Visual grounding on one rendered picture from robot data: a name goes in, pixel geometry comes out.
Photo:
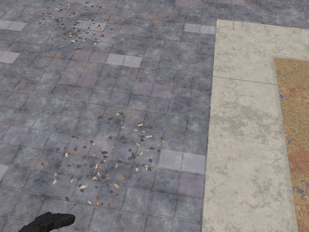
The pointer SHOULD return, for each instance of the robot left hand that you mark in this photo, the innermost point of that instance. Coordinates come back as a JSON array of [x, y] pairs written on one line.
[[48, 222]]

